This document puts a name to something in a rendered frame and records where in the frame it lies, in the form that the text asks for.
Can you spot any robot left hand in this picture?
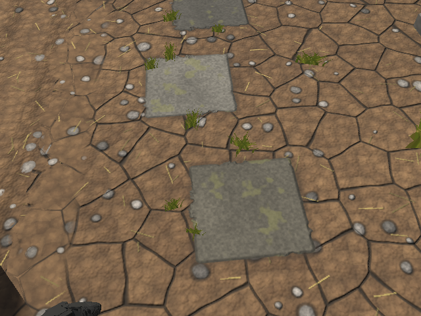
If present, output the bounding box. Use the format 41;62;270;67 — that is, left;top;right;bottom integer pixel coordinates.
41;302;101;316

